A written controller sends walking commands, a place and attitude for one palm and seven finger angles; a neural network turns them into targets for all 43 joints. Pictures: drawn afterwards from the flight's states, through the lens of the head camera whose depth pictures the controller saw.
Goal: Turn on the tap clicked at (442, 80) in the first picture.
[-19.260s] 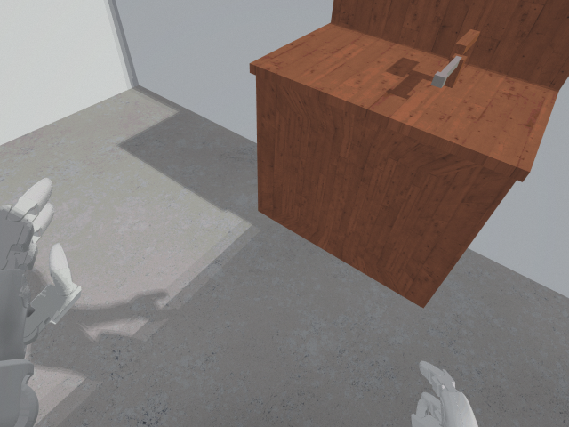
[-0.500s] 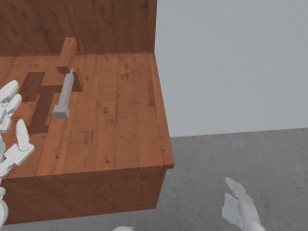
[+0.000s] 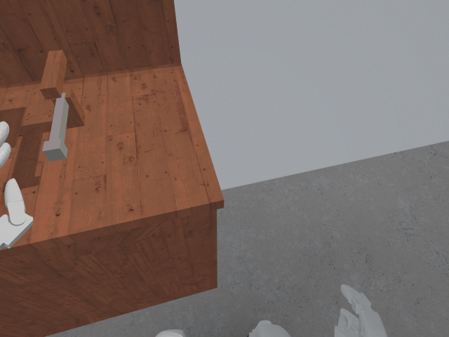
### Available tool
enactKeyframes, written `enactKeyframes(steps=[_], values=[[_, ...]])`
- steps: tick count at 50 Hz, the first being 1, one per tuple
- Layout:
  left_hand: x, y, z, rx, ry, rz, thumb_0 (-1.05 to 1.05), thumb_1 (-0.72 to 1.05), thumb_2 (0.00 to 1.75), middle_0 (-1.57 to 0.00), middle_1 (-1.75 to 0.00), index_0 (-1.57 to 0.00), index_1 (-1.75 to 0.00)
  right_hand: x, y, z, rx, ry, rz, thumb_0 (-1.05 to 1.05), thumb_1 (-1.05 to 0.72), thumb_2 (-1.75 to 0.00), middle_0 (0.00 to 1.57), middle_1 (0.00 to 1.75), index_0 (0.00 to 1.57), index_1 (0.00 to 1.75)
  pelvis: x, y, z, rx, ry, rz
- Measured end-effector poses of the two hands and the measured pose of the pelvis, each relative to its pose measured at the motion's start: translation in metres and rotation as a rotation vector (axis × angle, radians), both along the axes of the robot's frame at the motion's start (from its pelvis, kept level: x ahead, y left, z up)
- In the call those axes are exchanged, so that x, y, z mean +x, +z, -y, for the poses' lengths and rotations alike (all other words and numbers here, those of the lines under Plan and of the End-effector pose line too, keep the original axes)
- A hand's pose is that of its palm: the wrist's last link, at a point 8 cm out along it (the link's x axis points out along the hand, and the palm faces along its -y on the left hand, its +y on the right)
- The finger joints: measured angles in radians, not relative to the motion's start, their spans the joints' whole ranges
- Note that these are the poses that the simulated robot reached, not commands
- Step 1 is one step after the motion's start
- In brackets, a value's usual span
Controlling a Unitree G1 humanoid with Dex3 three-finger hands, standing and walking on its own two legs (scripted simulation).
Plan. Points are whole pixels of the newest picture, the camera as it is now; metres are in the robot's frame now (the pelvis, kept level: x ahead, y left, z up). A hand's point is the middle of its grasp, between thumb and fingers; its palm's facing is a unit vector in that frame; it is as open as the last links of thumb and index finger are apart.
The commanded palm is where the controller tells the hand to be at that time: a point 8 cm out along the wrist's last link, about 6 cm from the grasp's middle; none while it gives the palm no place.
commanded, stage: come to a stop and stand still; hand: left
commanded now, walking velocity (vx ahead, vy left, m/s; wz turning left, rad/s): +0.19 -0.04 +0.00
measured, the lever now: (55, 150) +0.39 +0.34 +0.10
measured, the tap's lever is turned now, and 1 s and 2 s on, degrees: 0 0 0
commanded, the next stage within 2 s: look again from close up in 1.26 s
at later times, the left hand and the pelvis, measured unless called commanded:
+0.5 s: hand (42, 210) +0.23 +0.25 +0.18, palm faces +0.31 -0.87 -0.38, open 7.4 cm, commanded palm +0.18 +0.29 +0.20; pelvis +0.00 +0.02 +0.02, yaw -4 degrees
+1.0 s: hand (41, 182) +0.27 +0.27 +0.18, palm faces +0.32 -0.88 -0.35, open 7.4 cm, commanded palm +0.21 +0.31 +0.20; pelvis +0.03 +0.04 +0.03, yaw -4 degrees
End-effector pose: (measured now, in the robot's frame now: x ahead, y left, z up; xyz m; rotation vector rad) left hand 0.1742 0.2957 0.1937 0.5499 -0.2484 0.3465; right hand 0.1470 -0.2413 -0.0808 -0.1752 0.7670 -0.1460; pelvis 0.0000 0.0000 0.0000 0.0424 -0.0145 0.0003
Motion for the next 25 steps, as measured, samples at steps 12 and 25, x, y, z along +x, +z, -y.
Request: enactKeyframes(steps=[12,25], values=[[0.005,0.000,0.018,-0.080,-0.107,0.019,0.01,0.89,0.89,-0.21,-0.30,-0.21,-0.30,-0.024,0.014,-0.015,-0.017,-0.025,0.029,0.02,-0.91,-0.90,0.21,0.30,0.20,0.30,-0.014,0.010,-0.012,-0.034,-0.049,0.023],[0.016,-0.003,0.007,-0.108,-0.082,-0.020,0.01,0.89,0.89,-0.21,-0.30,-0.21,-0.30,-0.006,0.025,-0.018,-0.038,-0.025,0.043,0.02,-0.91,-0.90,0.21,0.30,0.20,0.30,0.000,0.018,-0.020,-0.046,-0.066,0.017]])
